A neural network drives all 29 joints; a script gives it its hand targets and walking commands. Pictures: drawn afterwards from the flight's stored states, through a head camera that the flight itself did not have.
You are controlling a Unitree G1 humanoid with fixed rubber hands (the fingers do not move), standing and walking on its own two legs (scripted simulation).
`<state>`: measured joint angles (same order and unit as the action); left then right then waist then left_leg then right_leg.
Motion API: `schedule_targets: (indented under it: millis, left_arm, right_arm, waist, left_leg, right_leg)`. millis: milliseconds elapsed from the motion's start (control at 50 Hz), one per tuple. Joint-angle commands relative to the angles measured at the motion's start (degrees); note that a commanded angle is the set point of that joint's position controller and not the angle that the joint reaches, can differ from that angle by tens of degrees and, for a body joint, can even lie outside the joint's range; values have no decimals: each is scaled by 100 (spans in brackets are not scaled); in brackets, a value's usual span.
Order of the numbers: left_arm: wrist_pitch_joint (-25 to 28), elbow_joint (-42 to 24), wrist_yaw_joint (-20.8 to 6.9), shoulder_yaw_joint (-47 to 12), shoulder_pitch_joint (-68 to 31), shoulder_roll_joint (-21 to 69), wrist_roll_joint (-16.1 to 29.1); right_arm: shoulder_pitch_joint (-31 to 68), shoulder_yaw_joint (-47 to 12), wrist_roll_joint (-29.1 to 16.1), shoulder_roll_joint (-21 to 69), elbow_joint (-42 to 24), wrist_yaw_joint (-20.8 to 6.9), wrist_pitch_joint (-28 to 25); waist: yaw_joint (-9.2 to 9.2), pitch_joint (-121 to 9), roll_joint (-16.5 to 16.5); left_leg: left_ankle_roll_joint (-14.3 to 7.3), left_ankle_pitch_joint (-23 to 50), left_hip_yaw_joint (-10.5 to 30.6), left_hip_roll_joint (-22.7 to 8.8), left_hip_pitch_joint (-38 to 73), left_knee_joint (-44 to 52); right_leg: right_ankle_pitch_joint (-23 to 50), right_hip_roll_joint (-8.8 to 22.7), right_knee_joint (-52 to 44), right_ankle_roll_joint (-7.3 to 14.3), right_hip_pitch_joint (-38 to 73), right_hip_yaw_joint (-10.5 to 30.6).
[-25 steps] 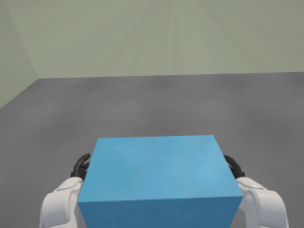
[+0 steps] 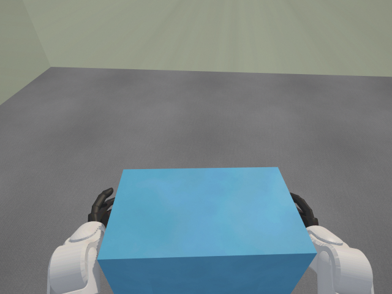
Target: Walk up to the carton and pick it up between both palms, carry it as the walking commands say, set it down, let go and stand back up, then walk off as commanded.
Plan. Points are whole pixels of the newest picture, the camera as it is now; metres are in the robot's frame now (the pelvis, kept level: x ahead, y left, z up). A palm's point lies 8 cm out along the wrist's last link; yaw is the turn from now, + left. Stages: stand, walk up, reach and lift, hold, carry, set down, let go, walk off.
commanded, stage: carry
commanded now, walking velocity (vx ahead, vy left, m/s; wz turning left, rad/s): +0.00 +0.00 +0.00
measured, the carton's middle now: (201, 252) +0.23 +0.00 +0.02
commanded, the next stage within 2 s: none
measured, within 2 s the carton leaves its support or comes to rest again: neither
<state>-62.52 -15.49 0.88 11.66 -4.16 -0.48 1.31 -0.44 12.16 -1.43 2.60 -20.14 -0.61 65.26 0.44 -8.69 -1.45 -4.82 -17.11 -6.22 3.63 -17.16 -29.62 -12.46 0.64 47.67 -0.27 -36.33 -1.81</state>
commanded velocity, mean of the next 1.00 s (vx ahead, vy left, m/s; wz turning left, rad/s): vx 0.00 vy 0.00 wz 0.00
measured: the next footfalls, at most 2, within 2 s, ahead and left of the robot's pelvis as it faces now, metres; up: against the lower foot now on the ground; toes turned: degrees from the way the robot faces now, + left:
right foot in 0.12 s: +0.04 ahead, -0.14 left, +0.00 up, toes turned -2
right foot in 1.44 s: -0.04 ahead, -0.15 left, +0.00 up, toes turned -1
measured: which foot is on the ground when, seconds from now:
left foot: down 0.00-1.00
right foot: up 0.00-0.10, down 0.12-1.00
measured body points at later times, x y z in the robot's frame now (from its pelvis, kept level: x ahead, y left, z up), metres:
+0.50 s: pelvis -0.06 -0.08 +0.00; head -0.09 -0.09 +0.45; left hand +0.20 +0.12 +0.08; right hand +0.19 -0.27 +0.06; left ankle -0.02 +0.07 -0.73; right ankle +0.00 -0.14 -0.73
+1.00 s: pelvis -0.10 -0.06 -0.01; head -0.13 -0.06 +0.44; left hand +0.16 +0.13 +0.06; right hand +0.15 -0.25 +0.05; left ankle -0.02 +0.06 -0.73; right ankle +0.00 -0.14 -0.73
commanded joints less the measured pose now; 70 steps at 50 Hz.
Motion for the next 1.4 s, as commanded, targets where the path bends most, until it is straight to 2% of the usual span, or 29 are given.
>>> schedule_targets:
  millis: [0,80,140,160,180,220,300,420,480,580,620,700,720,780,820,880,940,960,1040,1060,1120,1140,1180,1240,1260,1300,1340,1360,1380]
  left_arm:
    - [-108,-909,-1320,-4618,-2744,4892,1680]
    - [-231,-578,-1412,-4534,-2274,4869,1652]
    - [-194,-412,-1458,-4363,-2198,4715,1573]
    - [-159,-521,-1417,-4317,-2529,4654,1545]
    - [-149,-574,-1408,-4363,-2372,4683,1543]
    - [-187,-811,-1388,-4416,-2912,4932,1689]
    - [-249,-770,-1380,-4395,-2690,4792,1535]
    - [-280,-913,-1355,-4464,-2678,4698,1530]
    - [-278,-1062,-1361,-4431,-2944,4682,1560]
    - [-252,-930,-1382,-4448,-2842,4774,1569]
    - [-225,-1061,-1397,-4513,-2856,4875,1641]
    - [-196,-1402,-1366,-4653,-3134,4941,1757]
    - [-208,-1178,-1355,-4571,-2755,4914,1662]
    - [-232,-1194,-1311,-4602,-2698,4792,1602]
    - [-233,-1150,-1282,-4553,-2628,4777,1538]
    - [-235,-988,-1282,-4581,-2700,4839,1521]
    - [52,-262,-1331,-4078,-2656,4634,1223]
    - [16,-809,-1355,-4421,-2875,4735,1565]
    - [-21,-685,-1393,-4412,-3109,4813,1594]
    - [-23,-718,-1372,-4371,-2983,4726,1548]
    - [-46,-696,-1374,-4458,-2938,4788,1628]
    - [-82,-758,-1376,-4509,-2980,4751,1663]
    - [-123,-641,-1378,-4452,-2801,4788,1622]
    - [-81,-629,-1351,-4350,-2751,4752,1513]
    - [23,-433,-1338,-4209,-2685,4710,1368]
    - [39,-932,-1327,-4482,-3027,4867,1582]
    - [79,-995,-1322,-4509,-3313,4811,1620]
    - [77,-794,-1349,-4437,-2821,4813,1597]
    - [106,-726,-1342,-4382,-2869,4775,1541]
  right_arm:
    - [3809,-4630,-1762,4239,-1415,-967,-217]
    - [3341,-4572,-1531,4160,-1105,-905,-130]
    - [3283,-4505,-1402,4286,-1034,-887,-150]
    - [3545,-4555,-1483,4403,-1141,-903,-123]
    - [3736,-4650,-1563,4387,-1277,-893,-113]
    - [3944,-4509,-1649,4505,-1068,-963,-47]
    - [3837,-4458,-1596,4432,-1041,-969,-46]
    - [3735,-4477,-1577,4450,-1079,-962,-28]
    - [3903,-4502,-1593,4498,-1034,-974,13]
    - [3856,-4578,-1658,4551,-1060,-966,-30]
    - [3889,-4609,-1694,4569,-1170,-941,-41]
    - [3794,-4561,-1726,4649,-1226,-955,-133]
    - [3708,-4604,-1736,4566,-1252,-953,-129]
    - [3560,-4426,-1703,4501,-1073,-964,-85]
    - [3554,-4418,-1696,4390,-1070,-1000,-121]
    - [3522,-4322,-1617,4285,-976,-993,-130]
    - [3731,-4051,-1276,4157,-439,-1019,-356]
    - [3650,-4346,-1461,4221,-865,-980,-312]
    - [4073,-4468,-1550,4437,-933,-941,-298]
    - [4242,-4578,-1637,4391,-1162,-942,-305]
    - [3898,-4425,-1550,4351,-1027,-907,-269]
    - [3760,-4376,-1559,4362,-919,-918,-254]
    - [3761,-4348,-1611,4430,-837,-910,-197]
    - [3411,-4032,-1417,4234,-555,-928,-238]
    - [3579,-4040,-1408,4167,-511,-966,-324]
    - [3641,-4204,-1568,4330,-767,-984,-330]
    - [3790,-4321,-1541,4423,-726,-978,-365]
    - [3826,-4440,-1576,4347,-974,-964,-384]
    - [3849,-4484,-1541,4321,-909,-930,-399]
  waist:
    - [12,-906,408]
    - [-75,-1154,635]
    - [-27,-1481,-383]
    - [0,-1424,-541]
    - [-35,-1336,-648]
    - [-58,-1038,-164]
    - [-76,-783,-48]
    - [-78,-666,-113]
    - [-72,-719,-393]
    - [-82,-880,-619]
    - [-84,-983,-515]
    - [-33,-1192,160]
    - [-68,-1347,-140]
    - [-65,-1138,-66]
    - [-45,-1173,619]
    - [-92,-895,1043]
    - [-151,-802,529]
    - [-147,-725,304]
    - [-94,-305,-309]
    - [-54,-449,-631]
    - [1,-854,-562]
    - [13,-938,-294]
    - [9,-1113,-392]
    - [13,-1104,1068]
    - [-20,-913,1190]
    - [-80,-972,1487]
    - [-197,-886,1674]
    - [-207,-1105,848]
    - [-193,-1119,504]
  left_leg:
    - [29,4129,1368,-1645,1539,720]
    - [214,2959,922,-1205,1173,181]
    - [423,1200,916,-909,-131,146]
    - [529,1940,899,-933,150,373]
    - [482,1708,719,-903,519,247]
    - [376,619,627,-869,741,293]
    - [411,2,650,-810,251,207]
    - [453,135,489,-729,341,-124]
    - [479,-65,378,-556,416,-272]
    - [378,-72,290,-493,277,-459]
    - [392,-152,253,-398,398,-758]
    - [218,136,452,-564,317,-23]
    - [177,-56,575,-562,264,-111]
    - [131,-349,628,-662,386,-86]
    - [74,-431,1257,-1067,290,538]
    - [91,-1265,1558,-1377,-525,1119]
    - [170,-1487,1227,-1205,-1012,915]
    - [125,-1562,1224,-1162,-1031,869]
    - [285,-1205,716,-616,-745,-43]
    - [238,-891,579,-465,-393,-285]
    - [131,-234,441,-442,453,-730]
    - [111,-233,559,-486,419,-494]
    - [64,-289,712,-593,517,-295]
    - [-364,-2019,2074,-1636,-532,1283]
    - [-441,-2279,2163,-1958,-948,1634]
    - [-303,-2024,1871,-2033,-1434,1827]
    - [-77,-1636,1380,-1816,-1500,1451]
    - [13,-1302,1204,-1527,-1240,884]
    - [62,-965,1007,-1200,-775,324]
  right_leg:
    - [-303,-52,-504,49,93,86]
    - [475,232,-2531,59,1787,246]
    - [2807,1006,-1784,159,3123,837]
    - [2762,817,-1552,197,2826,565]
    - [2742,778,-1810,183,2397,650]
    - [1514,727,-2165,270,1665,730]
    - [-200,820,-2643,263,1513,957]
    - [-677,976,-3106,274,1192,1202]
    - [-1846,1030,-3389,284,945,1267]
    - [-1907,981,-3439,271,1108,1158]
    - [-1996,1121,-3648,244,934,1388]
    - [-1215,795,-2855,384,1281,749]
    - [-1362,783,-2926,244,1293,858]
    - [-1590,819,-2946,280,838,981]
    - [-806,525,-2321,285,1000,677]
    - [-338,209,-1596,243,1505,424]
    - [-483,136,-1590,238,1805,397]
    - [-591,156,-1700,256,1727,462]
    - [-2388,721,-3132,308,828,1273]
    - [-2390,680,-3129,330,562,1121]
    - [-2069,730,-3224,291,158,932]
    - [-1822,670,-2892,297,300,787]
    - [-1644,585,-2736,256,414,770]
    - [-698,-110,-425,106,954,183]
    - [-592,-134,139,100,1035,193]
    - [-670,-106,678,109,1485,248]
    - [-539,72,-263,109,1725,158]
    - [-393,110,-1038,134,1867,328]
    - [-525,123,-1954,96,1741,535]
